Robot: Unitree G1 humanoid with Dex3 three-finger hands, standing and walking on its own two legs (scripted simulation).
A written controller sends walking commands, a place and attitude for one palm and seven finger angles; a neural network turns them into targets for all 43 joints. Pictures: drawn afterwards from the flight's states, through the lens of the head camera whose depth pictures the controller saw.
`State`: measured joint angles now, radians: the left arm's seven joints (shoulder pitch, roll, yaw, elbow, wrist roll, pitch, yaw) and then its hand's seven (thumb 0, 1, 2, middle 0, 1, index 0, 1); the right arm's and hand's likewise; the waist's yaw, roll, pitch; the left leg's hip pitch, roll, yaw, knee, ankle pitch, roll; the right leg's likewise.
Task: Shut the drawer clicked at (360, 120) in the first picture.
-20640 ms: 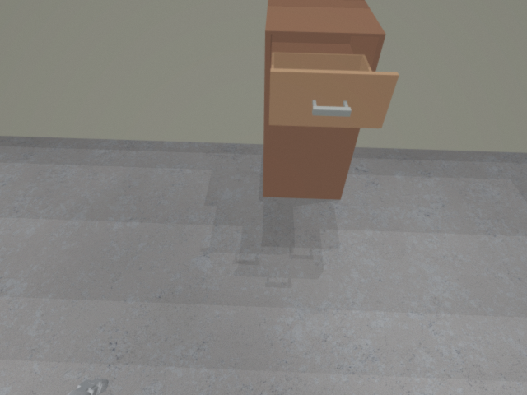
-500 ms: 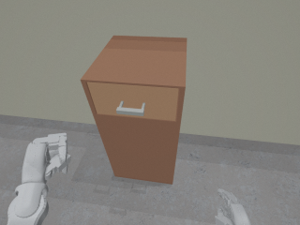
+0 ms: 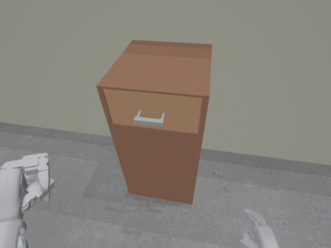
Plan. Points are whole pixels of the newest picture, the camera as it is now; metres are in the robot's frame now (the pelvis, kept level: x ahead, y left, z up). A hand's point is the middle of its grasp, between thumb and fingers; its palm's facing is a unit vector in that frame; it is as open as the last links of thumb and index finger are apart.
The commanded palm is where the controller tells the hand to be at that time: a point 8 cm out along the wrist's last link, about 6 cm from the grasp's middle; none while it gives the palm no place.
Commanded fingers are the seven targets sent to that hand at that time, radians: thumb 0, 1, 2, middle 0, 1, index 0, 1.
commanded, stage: step back with the hand held close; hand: left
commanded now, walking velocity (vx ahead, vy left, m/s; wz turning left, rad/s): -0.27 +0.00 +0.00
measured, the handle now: (150, 117) +0.57 +0.14 -0.03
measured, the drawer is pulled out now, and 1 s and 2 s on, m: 0.00 0.00 0.00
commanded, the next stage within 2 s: stop stepping back and stand still in 1.42 s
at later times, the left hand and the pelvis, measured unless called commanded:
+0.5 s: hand (39, 190) +0.16 +0.25 +0.16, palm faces +0.31 -0.81 -0.50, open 3.2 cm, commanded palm +0.10 +0.29 +0.17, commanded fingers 0.00 0.90 0.90 -1.40 -1.60 -1.40 -1.60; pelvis -0.03 +0.01 +0.00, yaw -1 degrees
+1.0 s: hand (1, 215) +0.11 +0.27 +0.17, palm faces +0.38 -0.78 -0.50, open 3.2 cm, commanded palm +0.04 +0.30 +0.17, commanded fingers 0.00 0.90 0.90 -1.40 -1.60 -1.40 -1.60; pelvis -0.08 +0.02 +0.00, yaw +2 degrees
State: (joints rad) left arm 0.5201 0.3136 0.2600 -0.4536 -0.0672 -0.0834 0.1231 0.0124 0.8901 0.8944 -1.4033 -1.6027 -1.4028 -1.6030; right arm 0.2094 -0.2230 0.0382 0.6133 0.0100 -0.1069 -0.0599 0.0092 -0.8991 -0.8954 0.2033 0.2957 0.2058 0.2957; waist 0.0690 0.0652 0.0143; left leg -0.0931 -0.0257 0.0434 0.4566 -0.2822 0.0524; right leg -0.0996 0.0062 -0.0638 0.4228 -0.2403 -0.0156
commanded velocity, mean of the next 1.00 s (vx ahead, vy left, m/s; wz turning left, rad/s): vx -0.30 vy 0.00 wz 0.00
